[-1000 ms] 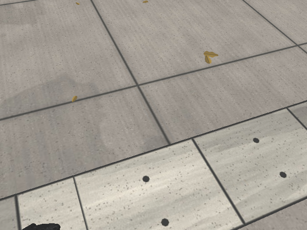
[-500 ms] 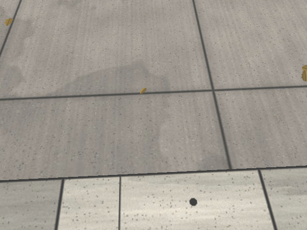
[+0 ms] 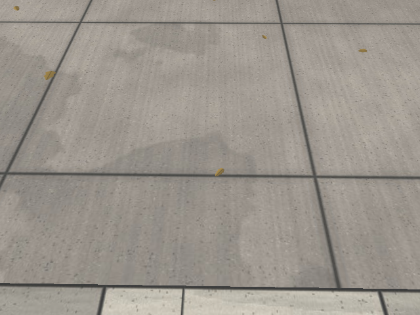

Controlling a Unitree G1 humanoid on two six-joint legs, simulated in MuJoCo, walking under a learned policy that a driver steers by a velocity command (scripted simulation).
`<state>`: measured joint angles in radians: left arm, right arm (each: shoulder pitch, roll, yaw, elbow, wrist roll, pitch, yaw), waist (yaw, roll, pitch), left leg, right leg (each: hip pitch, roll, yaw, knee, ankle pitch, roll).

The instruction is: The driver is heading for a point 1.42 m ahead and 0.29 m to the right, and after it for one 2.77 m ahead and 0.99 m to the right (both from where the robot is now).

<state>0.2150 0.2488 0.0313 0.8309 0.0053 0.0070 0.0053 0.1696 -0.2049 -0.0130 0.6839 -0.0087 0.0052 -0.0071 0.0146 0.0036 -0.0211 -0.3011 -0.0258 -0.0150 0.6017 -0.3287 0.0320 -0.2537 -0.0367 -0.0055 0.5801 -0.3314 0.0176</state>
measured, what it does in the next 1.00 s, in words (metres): walks ahead: right foot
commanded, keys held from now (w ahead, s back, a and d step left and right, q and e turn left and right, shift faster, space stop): w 1.00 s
